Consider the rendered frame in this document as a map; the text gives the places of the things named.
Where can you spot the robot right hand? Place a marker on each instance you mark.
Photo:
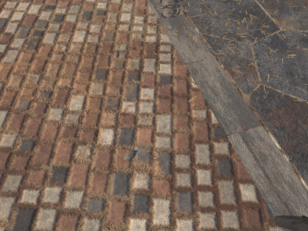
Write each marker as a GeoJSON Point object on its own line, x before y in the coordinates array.
{"type": "Point", "coordinates": [293, 223]}

